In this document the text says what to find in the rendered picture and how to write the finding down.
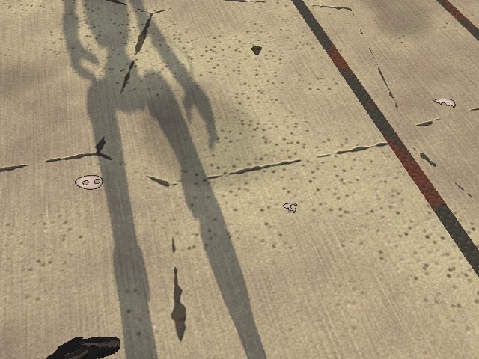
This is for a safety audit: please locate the robot left hand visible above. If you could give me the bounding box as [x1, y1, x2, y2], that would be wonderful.
[47, 337, 120, 359]

